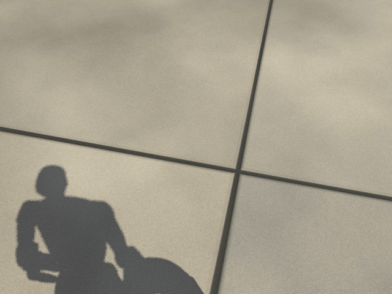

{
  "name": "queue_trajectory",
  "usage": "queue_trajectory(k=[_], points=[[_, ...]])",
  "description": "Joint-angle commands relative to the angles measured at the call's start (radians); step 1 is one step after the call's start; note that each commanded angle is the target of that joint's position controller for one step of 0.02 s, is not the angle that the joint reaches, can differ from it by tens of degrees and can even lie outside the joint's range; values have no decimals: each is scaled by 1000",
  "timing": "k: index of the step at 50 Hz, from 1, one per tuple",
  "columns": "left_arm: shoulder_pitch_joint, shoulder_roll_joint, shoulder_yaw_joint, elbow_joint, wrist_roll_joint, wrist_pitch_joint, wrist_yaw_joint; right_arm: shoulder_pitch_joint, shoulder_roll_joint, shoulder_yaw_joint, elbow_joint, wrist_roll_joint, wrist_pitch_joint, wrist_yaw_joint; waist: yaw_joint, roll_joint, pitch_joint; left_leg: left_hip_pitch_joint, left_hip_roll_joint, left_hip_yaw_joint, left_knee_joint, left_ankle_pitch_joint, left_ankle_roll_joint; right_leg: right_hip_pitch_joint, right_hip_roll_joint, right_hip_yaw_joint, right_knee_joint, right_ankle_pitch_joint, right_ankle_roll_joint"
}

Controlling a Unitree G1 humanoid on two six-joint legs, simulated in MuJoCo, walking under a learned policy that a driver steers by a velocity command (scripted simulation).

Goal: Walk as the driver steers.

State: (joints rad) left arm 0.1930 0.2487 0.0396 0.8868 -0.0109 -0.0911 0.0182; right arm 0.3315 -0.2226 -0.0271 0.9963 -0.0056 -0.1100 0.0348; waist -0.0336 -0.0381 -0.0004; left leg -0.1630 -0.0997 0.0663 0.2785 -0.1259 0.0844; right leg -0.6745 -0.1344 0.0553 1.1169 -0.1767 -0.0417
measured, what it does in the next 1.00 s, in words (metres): walks ahead: right foot, then left foot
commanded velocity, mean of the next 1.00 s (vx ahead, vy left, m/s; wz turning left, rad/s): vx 0.50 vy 0.00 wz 0.00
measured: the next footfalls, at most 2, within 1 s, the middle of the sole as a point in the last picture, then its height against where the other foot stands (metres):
right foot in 0.30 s outside the picture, level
left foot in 0.86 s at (179, 257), level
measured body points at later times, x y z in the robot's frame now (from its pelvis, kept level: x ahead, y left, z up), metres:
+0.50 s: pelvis +0.28 -0.09 +0.00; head +0.30 -0.10 +0.45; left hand +0.34 +0.18 -0.12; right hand +0.36 -0.35 -0.14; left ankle +0.28 +0.08 -0.66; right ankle +0.30 -0.17 -0.74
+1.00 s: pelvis +0.55 -0.02 -0.01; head +0.58 -0.01 +0.44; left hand +0.58 +0.25 -0.15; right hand +0.68 -0.28 -0.13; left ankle +0.62 +0.07 -0.75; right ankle +0.44 -0.16 -0.65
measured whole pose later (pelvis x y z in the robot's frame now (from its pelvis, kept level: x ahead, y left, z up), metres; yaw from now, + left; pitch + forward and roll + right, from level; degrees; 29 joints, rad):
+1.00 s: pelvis +0.55 -0.02 -0.01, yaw +1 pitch +2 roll +0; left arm 0.31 0.25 0.05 0.97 -0.02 -0.10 0.00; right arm 0.16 -0.24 -0.05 0.89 0.00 -0.10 0.03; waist 0.00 -0.02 0.02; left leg -0.36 -0.03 0.07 0.47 -0.15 0.07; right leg -0.39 -0.04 0.03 1.19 -0.38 -0.05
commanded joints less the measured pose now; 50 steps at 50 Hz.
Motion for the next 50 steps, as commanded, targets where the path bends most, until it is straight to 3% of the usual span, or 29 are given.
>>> queue_trajectory(k=[1,5,10,12,13,14,15,16,17,18,19,20,21,22,23,25,28,32,38,41,42,43,44,45,46,47,48,49,50], points=[[20,48,14,-43,11,1,5,-34,-138,-23,-57,3,-15,-21,41,62,56,-82,292,-221,-196,66,173,-37,-37,7,-146,160,25],[-133,31,8,-84,2,-9,-8,46,-159,-26,-39,18,-2,-34,-16,73,58,4,274,-169,-182,84,130,-3,10,-35,-415,291,33],[-254,39,1,-135,-12,-20,-40,117,-168,-32,-7,25,20,-37,-51,91,89,158,332,-180,-109,77,118,-5,40,-44,-561,202,15],[-235,60,7,-143,-12,-29,-51,107,-181,-38,-6,26,30,-40,-26,106,75,200,356,-192,-56,136,103,52,57,-52,-602,122,-12],[-185,78,15,-134,-11,-33,-53,87,-189,-41,-10,26,34,-41,8,119,48,203,353,-184,-2,250,91,135,81,-71,-621,92,-29],[-72,110,34,-102,-9,-35,-50,64,-185,-38,-17,23,39,-40,71,118,-17,186,314,-149,130,422,70,292,115,-100,-643,85,-53],[124,172,62,-47,-7,-37,-43,52,-153,-25,-32,11,40,-40,150,88,-146,73,255,-98,367,447,37,568,78,-56,-620,111,-96],[287,289,90,-20,16,-32,-37,129,-60,6,-61,0,24,-34,156,-118,-319,-300,122,-23,776,112,-33,986,-185,327,-632,75,-231],[322,254,80,-4,12,-27,-43,170,-28,19,-46,19,-5,-27,145,-258,-414,-530,30,-134,989,-425,-46,1113,-293,690,-797,-46,-321],[248,172,54,-17,5,-29,-43,87,-148,-12,-60,44,-22,-23,141,-160,-278,-626,102,-196,1080,-388,-23,1008,-252,586,-812,-82,-261],[150,131,40,-40,3,-27,-41,5,-169,-17,-85,51,-28,-24,114,-95,-172,-629,158,-166,1059,-290,-10,858,-214,424,-826,-16,-218],[72,102,29,-53,6,-26,-46,-35,-156,-20,-91,39,-23,-31,81,-18,-102,-582,199,-143,995,-208,-15,711,-169,315,-864,69,-197],[34,74,20,-58,12,-28,-51,-38,-144,-28,-91,24,-9,-37,49,-10,-57,-530,230,-142,933,-151,-17,613,-124,236,-905,109,-177],[29,74,20,-49,18,-29,-54,-12,-117,-26,-87,22,5,-37,25,-43,-46,-472,242,-141,902,-125,-25,550,-110,198,-934,138,-180],[41,77,22,-38,16,-32,-56,10,-93,-23,-80,21,16,-37,13,-37,-37,-452,243,-132,879,-115,-35,525,-99,164,-952,186,-191],[75,92,26,-13,17,-35,-49,-21,-94,-29,-92,20,30,-42,6,-18,-9,-486,246,-123,821,-58,-48,507,-79,102,-977,248,-193],[132,111,30,13,13,-26,-32,-139,-90,-33,-134,9,30,-41,31,-12,20,-574,247,-117,653,80,-65,549,-77,61,-990,310,-184],[184,127,31,36,5,-18,-18,-283,-68,-26,-174,15,22,-30,72,-19,49,-536,214,-84,418,236,-62,570,-53,8,-1012,246,-154],[264,138,39,90,-5,4,-8,-429,-75,-20,-235,26,8,1,104,-21,100,-571,187,-79,268,164,-30,751,-122,18,-950,255,-145],[231,159,48,89,-6,17,-3,-369,-108,-34,-230,26,-2,11,52,-47,50,-420,142,-42,232,60,6,784,-131,10,-847,480,-120],[209,163,49,85,-5,22,-3,-275,-135,-49,-205,24,-3,8,-2,-56,-9,-274,104,-9,219,54,26,768,-106,-14,-740,649,-104],[195,142,40,76,1,26,-4,-99,-183,-76,-149,23,-2,1,-80,-40,-113,-28,96,-9,224,79,57,684,-50,-53,-539,692,-76],[206,111,24,49,20,23,-4,91,-265,-97,-112,11,1,-10,-130,93,-268,297,302,-254,239,91,126,446,23,-100,-200,365,-38],[338,-32,-14,58,9,-1,-19,128,-302,-101,-93,7,5,-2,-51,355,-392,591,501,-736,99,-110,280,65,207,-35,114,-359,13],[266,81,10,64,-17,-25,-23,98,-206,-75,-101,17,3,-2,-83,242,-335,546,471,-762,37,-199,236,-45,155,86,228,-391,-10],[166,132,24,29,-36,-39,-24,7,-168,-63,-119,20,0,-6,-66,193,-194,406,443,-607,18,-144,189,-97,105,60,230,-300,-25],[114,131,26,17,-32,-41,-16,-80,-147,-54,-137,16,-1,-6,-30,92,-121,248,410,-491,-10,-31,166,-52,49,30,183,-200,-24],[91,120,33,13,-13,-34,-9,-124,-121,-46,-142,5,-2,-2,0,61,-64,123,376,-411,-45,41,155,-8,19,20,130,-143,-20],[119,99,35,15,-9,-20,-8,-135,-110,-42,-136,-5,-6,0,34,99,-60,51,358,-365,-73,80,156,59,-7,29,96,-112,-18]])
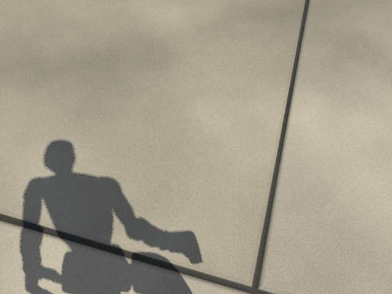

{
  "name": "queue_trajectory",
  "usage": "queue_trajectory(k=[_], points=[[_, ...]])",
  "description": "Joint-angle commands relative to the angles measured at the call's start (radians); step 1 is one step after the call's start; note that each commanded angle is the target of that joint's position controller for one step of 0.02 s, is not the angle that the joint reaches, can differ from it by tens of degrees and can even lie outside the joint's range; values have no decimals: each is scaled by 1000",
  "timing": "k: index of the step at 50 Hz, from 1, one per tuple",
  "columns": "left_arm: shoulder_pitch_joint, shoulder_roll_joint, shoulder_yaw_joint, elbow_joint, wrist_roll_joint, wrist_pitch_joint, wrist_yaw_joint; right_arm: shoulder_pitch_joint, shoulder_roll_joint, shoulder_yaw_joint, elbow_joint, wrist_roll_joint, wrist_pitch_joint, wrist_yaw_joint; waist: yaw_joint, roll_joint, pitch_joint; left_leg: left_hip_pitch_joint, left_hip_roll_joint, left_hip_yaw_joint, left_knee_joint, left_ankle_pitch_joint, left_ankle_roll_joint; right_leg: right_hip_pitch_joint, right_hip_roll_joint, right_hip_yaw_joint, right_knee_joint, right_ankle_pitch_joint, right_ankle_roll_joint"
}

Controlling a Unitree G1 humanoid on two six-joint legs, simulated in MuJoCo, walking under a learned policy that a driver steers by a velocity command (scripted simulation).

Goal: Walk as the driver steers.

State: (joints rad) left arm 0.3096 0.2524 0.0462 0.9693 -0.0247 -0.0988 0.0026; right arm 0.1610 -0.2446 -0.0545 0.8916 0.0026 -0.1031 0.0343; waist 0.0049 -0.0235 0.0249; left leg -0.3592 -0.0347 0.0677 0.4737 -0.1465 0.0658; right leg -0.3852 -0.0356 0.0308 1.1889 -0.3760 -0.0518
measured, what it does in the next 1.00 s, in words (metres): walks ahead: right foot, then left foot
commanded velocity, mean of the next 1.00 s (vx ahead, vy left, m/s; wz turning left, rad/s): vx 0.47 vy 0.00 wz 0.03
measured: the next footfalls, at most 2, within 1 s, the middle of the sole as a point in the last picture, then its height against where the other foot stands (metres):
right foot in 0.44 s outside the picture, level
left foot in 0.98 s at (181, 228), level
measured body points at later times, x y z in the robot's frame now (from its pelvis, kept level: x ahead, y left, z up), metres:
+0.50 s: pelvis +0.27 -0.06 -0.01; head +0.31 -0.07 +0.44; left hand +0.46 +0.19 -0.11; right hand +0.25 -0.32 -0.16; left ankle +0.10 +0.08 -0.67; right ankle +0.37 -0.15 -0.73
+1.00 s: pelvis +0.54 -0.03 -0.01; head +0.57 -0.02 +0.44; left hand +0.51 +0.24 -0.16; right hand +0.74 -0.26 -0.12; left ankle +0.67 +0.07 -0.74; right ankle +0.38 -0.15 -0.72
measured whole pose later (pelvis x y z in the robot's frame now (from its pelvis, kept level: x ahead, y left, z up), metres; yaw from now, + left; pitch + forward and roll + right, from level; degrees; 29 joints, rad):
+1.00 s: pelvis +0.54 -0.03 -0.01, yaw +3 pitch +2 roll -2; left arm 0.34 0.25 0.06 1.00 0.01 -0.05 0.03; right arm 0.03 -0.24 -0.06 0.86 0.00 -0.09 0.04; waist 0.04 0.02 0.03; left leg -0.51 0.00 0.02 0.51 -0.01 0.08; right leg -0.02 0.00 -0.09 0.54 -0.44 0.01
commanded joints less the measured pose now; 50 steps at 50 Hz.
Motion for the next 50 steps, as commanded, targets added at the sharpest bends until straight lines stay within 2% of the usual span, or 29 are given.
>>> queue_trajectory(k=[1,2,4,7,11,16,19,20,21,22,23,24,25,26,27,28,29,30,32,35,38,41,42,44,46,47,48,49,50], points=[[28,71,27,-61,6,0,8,38,-81,-14,-24,-12,-14,3,11,89,-77,217,279,-332,-292,119,180,-202,-113,51,-8,96,-1],[29,57,27,-60,6,10,10,55,-86,-15,-11,-8,-16,1,17,88,-63,187,268,-299,-316,126,184,-198,-119,43,-40,104,5],[-28,60,31,-82,11,22,14,82,-116,-22,5,-7,-18,-10,15,80,-24,170,261,-250,-346,167,185,-253,-126,32,-119,174,22],[-136,57,33,-117,21,21,12,137,-130,-24,26,-4,-8,-28,-11,66,-1,212,247,-202,-361,200,167,-330,-124,23,-282,329,42],[-270,35,23,-153,15,13,-1,194,-139,-22,49,6,0,-37,-52,77,24,244,217,-137,-367,184,132,-294,-85,-15,-506,482,40],[-400,40,13,-204,4,3,-29,270,-149,-28,93,13,19,-41,-89,83,66,392,274,-143,-311,186,129,-322,-58,-25,-636,422,22],[-369,70,21,-211,2,-7,-43,250,-167,-38,100,17,31,-47,-48,105,41,451,305,-148,-231,330,105,-234,-30,-40,-680,318,-17],[-303,93,33,-196,4,-10,-42,226,-177,-41,94,18,35,-48,-7,119,-1,445,294,-133,-158,488,92,-122,1,-67,-693,298,-34],[-161,129,55,-150,8,-10,-38,204,-165,-36,89,17,40,-47,65,109,-83,409,247,-95,1,620,69,74,36,-94,-712,313,-61],[32,193,78,-101,17,-9,-29,198,-134,-22,69,6,40,-47,136,56,-220,237,192,-53,261,498,34,382,-60,11,-674,342,-114],[155,296,103,-75,30,-3,-25,311,-16,15,56,-1,20,-37,107,-188,-372,-185,18,-17,672,21,-43,784,-320,466,-735,208,-277],[160,218,77,-72,22,-1,-27,298,-50,9,74,13,-7,-29,115,-212,-433,-322,-10,-169,827,-415,-34,813,-369,706,-878,116,-302],[63,163,58,-87,15,-2,-26,205,-136,-14,47,41,-22,-25,100,-155,-272,-414,56,-179,887,-368,-12,683,-333,559,-890,84,-241],[-28,127,46,-111,16,-2,-26,138,-141,-15,31,45,-26,-28,73,-84,-174,-401,114,-149,851,-271,-2,524,-293,417,-913,134,-204],[-92,96,36,-118,22,-2,-30,105,-130,-21,27,32,-20,-36,42,-32,-99,-358,149,-132,780,-200,-5,374,-250,318,-953,202,-183],[-121,75,28,-119,33,-7,-33,122,-114,-27,31,21,-5,-42,4,-46,-68,-292,179,-139,724,-148,-6,276,-216,251,-991,236,-167],[-124,74,28,-112,35,-9,-36,146,-89,-25,38,18,10,-44,-15,-67,-60,-239,188,-138,695,-128,-11,217,-203,219,-1019,262,-171],[-112,78,29,-102,33,-13,-36,161,-68,-23,43,16,20,-46,-24,-63,-51,-224,191,-131,669,-114,-18,190,-193,184,-1037,302,-178],[-76,104,35,-82,33,-18,-27,120,-72,-28,28,12,30,-50,-27,-45,-25,-271,194,-124,594,-40,-33,185,-183,136,-1063,361,-185],[-21,120,37,-59,29,-11,-9,11,-70,-31,-9,1,29,-47,-3,-30,-2,-352,192,-121,422,115,-52,235,-178,95,-1077,412,-173],[18,127,36,-42,22,-6,0,-88,-52,-24,-36,5,23,-37,25,-37,18,-329,165,-97,251,239,-54,254,-155,46,-1087,394,-148],[75,134,38,-13,14,-1,4,-182,-46,-16,-64,12,19,-25,57,-33,47,-328,141,-79,143,263,-51,318,-169,34,-1081,372,-144],[75,133,37,-6,17,5,6,-198,-44,-12,-70,12,17,-19,57,-31,61,-329,132,-73,108,257,-46,347,-173,10,-1059,431,-138],[78,133,39,7,23,18,12,-217,-40,-7,-82,9,11,-4,59,-36,56,-286,110,-57,68,235,-28,387,-186,-30,-992,591,-118],[47,145,43,8,25,27,19,-175,-68,-14,-82,9,8,9,25,-65,8,-199,79,-50,58,176,4,425,-199,-51,-902,772,-88],[20,158,47,0,22,31,24,-112,-98,-26,-69,5,7,11,-11,-77,-36,-115,46,-34,47,152,22,440,-189,-65,-821,887,-68],[-11,161,48,-12,17,39,30,1,-135,-46,-38,0,6,11,-72,-64,-97,21,7,-10,2,187,42,432,-147,-95,-667,944,-37],[8,155,44,-32,28,40,35,90,-204,-69,-22,-6,7,4,-97,12,-177,220,66,-85,4,481,72,319,-85,-136,-445,788,15],[89,77,17,-60,64,27,30,156,-288,-81,-32,-24,17,-9,-53,227,-315,576,306,-411,90,881,221,-24,46,-147,-57,182,85]])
